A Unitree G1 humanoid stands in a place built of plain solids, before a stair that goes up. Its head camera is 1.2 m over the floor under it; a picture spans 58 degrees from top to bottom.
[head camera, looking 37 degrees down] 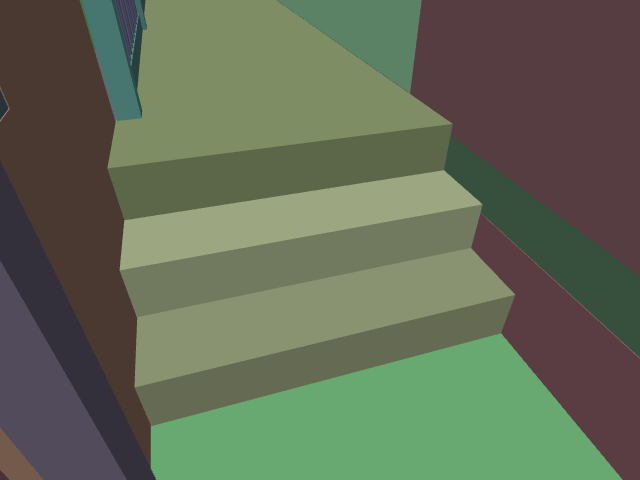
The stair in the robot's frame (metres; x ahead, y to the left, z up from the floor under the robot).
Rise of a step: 0.19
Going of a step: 0.26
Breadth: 1.20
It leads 17 degrees to the left of straight ahead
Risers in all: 3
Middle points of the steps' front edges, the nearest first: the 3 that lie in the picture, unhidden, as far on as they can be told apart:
0.86 -0.08 0.19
1.11 0.00 0.39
1.37 0.08 0.58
